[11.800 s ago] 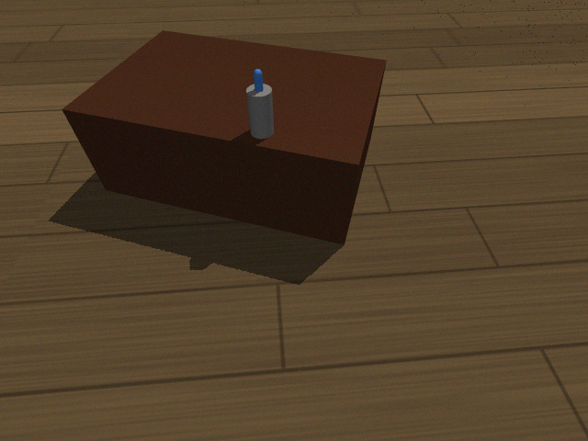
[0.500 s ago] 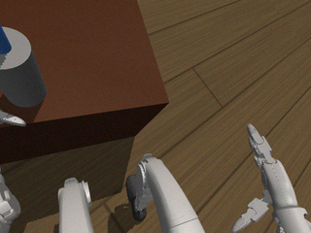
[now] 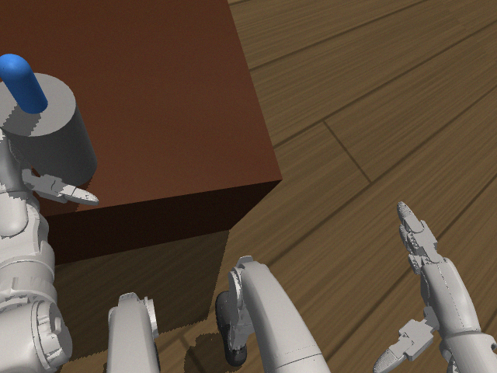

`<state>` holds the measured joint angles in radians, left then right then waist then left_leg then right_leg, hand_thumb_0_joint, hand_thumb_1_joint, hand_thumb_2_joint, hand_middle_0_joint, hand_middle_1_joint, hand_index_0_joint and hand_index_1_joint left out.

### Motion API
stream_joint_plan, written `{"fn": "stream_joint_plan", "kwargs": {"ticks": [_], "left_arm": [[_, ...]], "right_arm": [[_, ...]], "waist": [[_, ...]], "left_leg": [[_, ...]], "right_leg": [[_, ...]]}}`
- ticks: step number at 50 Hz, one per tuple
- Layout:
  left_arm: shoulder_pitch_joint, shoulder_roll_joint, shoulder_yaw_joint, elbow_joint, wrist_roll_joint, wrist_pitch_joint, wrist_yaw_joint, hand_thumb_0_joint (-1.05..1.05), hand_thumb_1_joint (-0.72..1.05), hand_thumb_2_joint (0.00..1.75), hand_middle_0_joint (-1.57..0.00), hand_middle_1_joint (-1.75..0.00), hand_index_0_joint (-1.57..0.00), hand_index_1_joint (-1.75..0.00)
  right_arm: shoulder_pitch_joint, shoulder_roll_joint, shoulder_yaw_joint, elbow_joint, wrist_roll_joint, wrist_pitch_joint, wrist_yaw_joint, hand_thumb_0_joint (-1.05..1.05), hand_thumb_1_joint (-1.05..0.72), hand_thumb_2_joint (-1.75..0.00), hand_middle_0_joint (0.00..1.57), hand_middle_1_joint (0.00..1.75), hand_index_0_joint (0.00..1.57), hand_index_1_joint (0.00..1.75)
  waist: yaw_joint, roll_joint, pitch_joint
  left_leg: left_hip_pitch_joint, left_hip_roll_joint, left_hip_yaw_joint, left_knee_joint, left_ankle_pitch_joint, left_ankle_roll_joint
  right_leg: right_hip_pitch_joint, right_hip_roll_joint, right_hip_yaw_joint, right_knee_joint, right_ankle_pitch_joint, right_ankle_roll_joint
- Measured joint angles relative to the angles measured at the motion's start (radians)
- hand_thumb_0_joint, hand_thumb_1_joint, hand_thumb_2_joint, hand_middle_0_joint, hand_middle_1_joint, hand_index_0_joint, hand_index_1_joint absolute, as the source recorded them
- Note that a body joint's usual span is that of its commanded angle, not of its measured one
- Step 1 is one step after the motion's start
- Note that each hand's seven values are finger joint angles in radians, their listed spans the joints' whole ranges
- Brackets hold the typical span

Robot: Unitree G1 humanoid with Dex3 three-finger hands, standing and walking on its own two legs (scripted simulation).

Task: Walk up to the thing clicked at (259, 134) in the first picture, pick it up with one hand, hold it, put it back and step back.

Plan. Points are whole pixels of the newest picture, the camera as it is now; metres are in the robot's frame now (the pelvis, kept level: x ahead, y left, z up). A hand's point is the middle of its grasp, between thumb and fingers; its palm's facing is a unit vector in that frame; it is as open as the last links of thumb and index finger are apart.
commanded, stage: close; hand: left
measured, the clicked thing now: (46, 125) +0.49 +0.18 +0.00
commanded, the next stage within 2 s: settle in 0.88 s
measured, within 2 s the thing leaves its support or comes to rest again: leaves its support in 1.24 s
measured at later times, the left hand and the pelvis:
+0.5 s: hand (50, 142) +0.49 +0.18 -0.04, palm faces +0.14 -0.99 +0.00, open 16.0 cm; pelvis +0.00 +0.00 +0.01, yaw +0 degrees
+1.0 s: hand (48, 131) +0.50 +0.18 -0.03, palm faces +0.14 -0.99 -0.01, open 12.0 cm; pelvis +0.00 +0.00 +0.01, yaw +0 degrees
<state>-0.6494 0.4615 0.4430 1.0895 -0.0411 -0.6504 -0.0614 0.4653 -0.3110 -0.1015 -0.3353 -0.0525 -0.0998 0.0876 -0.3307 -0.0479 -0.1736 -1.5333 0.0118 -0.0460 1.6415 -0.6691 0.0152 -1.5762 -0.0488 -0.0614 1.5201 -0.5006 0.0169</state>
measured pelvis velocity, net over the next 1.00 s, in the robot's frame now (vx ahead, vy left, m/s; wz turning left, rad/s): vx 0.00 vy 0.00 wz -0.01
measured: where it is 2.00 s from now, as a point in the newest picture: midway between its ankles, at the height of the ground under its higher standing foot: (193, 365)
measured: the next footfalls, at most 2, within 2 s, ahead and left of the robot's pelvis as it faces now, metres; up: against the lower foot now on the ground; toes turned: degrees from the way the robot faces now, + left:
none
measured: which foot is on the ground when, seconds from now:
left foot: down 0.00-1.00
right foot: down 0.00-1.00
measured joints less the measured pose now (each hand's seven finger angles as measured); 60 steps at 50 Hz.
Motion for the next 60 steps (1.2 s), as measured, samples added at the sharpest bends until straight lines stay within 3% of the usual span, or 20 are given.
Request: {"fn": "stream_joint_plan", "kwargs": {"ticks": [6,9,12,22,27,32,38,45,52,60], "left_arm": [[0.039,-0.025,-0.026,-0.048,0.025,-0.007,0.050,-0.02,-0.60,0.02,-0.11,-0.08,-0.13,-0.08],[0.056,-0.024,-0.028,-0.062,0.042,-0.011,0.065,-0.02,-0.60,0.03,-0.16,-0.11,-0.18,-0.10],[0.045,-0.012,-0.020,-0.040,0.037,-0.015,0.073,-0.02,-0.60,0.03,-0.21,-0.14,-0.23,-0.13],[-0.032,0.045,0.004,0.041,0.013,-0.028,0.038,-0.02,-0.61,0.08,-0.34,-0.24,-0.36,-0.23],[-0.017,0.031,0.000,0.034,0.011,-0.019,0.021,-0.02,-0.60,0.13,-0.41,-0.30,-0.43,-0.29],[0.009,0.011,0.003,0.018,0.021,-0.026,0.038,-0.02,-0.60,0.19,-0.48,-0.37,-0.50,-0.37],[0.010,0.020,-0.001,-0.016,0.029,-0.033,0.052,-0.02,-0.54,0.31,-0.60,-0.50,-0.62,-0.50],[-0.051,0.053,-0.019,0.047,0.032,-0.016,0.042,-0.02,-0.43,0.47,-0.78,-0.67,-0.76,-0.66],[-0.090,0.073,0.006,0.080,0.036,-0.022,0.044,-0.02,-0.51,0.64,-0.77,-0.75,-0.75,-0.74],[-0.080,0.080,-0.004,0.049,0.041,0.014,0.036,-0.02,-0.53,0.91,-0.69,-0.88,-0.68,-0.87]], "right_arm": [[0.009,0.006,-0.021,0.021,-0.005,0.023,0.009,0.00,0.52,-0.05,0.06,0.05,0.07,0.06],[0.013,0.014,-0.012,0.021,-0.009,0.041,0.013,0.00,0.52,-0.05,0.06,0.05,0.07,0.06],[0.006,0.016,-0.002,0.021,-0.008,0.054,0.014,0.00,0.51,-0.05,0.06,0.05,0.06,0.06],[-0.011,-0.002,0.004,-0.025,0.001,0.062,0.008,0.00,0.51,-0.05,0.06,0.05,0.06,0.06],[0.011,-0.009,0.002,-0.040,0.005,0.056,0.012,0.00,0.50,-0.05,0.06,0.05,0.06,0.06],[0.015,-0.012,-0.005,-0.039,0.003,0.052,0.011,0.00,0.50,-0.05,0.06,0.05,0.06,0.06],[0.007,-0.001,-0.004,-0.030,0.000,0.058,0.010,0.00,0.50,-0.05,0.06,0.05,0.06,0.06],[-0.007,0.001,0.009,-0.022,0.002,0.067,0.006,0.00,0.49,-0.05,0.06,0.05,0.06,0.06],[0.000,-0.010,0.019,-0.055,0.005,0.068,0.010,0.00,0.50,-0.05,0.06,0.05,0.06,0.06],[0.013,-0.018,0.004,-0.063,0.007,0.068,0.005,0.00,0.50,-0.06,0.06,0.05,0.07,0.06]], "waist": [[-0.002,-0.011,-0.009],[-0.002,-0.006,-0.009],[-0.003,0.003,-0.007],[-0.012,0.004,0.009],[-0.019,-0.004,0.008],[-0.026,-0.007,0.007],[-0.023,-0.011,0.004],[-0.023,0.003,0.006],[-0.035,0.003,0.019],[-0.044,-0.014,0.012]], "left_leg": [[0.014,0.003,-0.010,-0.009,-0.004,-0.006],[0.025,0.005,-0.012,-0.016,-0.004,-0.008],[0.030,0.006,-0.012,-0.019,-0.003,-0.007],[0.023,0.003,-0.002,-0.021,0.007,-0.006],[0.027,0.004,-0.003,-0.027,0.009,-0.007],[0.030,0.006,-0.006,-0.026,0.008,-0.006],[0.032,0.007,-0.006,-0.022,0.005,-0.006],[0.030,0.004,-0.006,-0.025,0.011,-0.002],[0.021,0.004,0.000,-0.029,0.020,0.001],[0.029,0.008,-0.001,-0.037,0.025,-0.004]], "right_leg": [[0.018,0.003,-0.010,-0.013,-0.004,-0.005],[0.030,0.006,-0.012,-0.021,-0.003,-0.006],[0.034,0.006,-0.012,-0.024,-0.002,-0.006],[0.021,0.005,-0.002,-0.018,0.006,-0.004],[0.026,0.006,-0.003,-0.026,0.008,-0.005],[0.032,0.008,-0.006,-0.029,0.009,-0.004],[0.033,0.009,-0.005,-0.026,0.009,-0.004],[0.035,0.007,-0.005,-0.033,0.014,0.000],[0.024,0.008,0.001,-0.037,0.025,0.002],[0.031,0.012,0.000,-0.045,0.030,-0.002]]}}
